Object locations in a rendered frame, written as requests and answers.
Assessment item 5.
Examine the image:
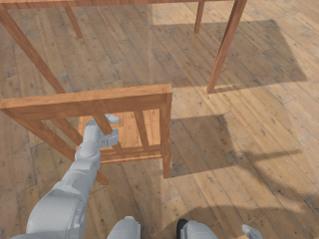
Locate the chair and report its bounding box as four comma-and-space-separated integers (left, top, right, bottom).
0, 84, 172, 186

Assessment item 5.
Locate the left robot hand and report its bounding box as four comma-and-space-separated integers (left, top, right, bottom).
83, 114, 120, 148

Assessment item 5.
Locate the right robot foot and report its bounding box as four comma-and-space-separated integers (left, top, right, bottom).
176, 218, 188, 239

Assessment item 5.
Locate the robot left forearm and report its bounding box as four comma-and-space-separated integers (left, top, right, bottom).
26, 140, 101, 234

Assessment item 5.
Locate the robot left shin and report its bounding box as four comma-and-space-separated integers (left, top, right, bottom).
125, 216, 135, 220

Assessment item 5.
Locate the robot left upper arm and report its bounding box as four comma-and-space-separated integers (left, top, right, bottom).
10, 195, 87, 239

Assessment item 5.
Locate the right robot hand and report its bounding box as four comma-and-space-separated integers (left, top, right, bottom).
241, 224, 263, 239

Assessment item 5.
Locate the table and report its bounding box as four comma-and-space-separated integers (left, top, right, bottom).
0, 0, 247, 95

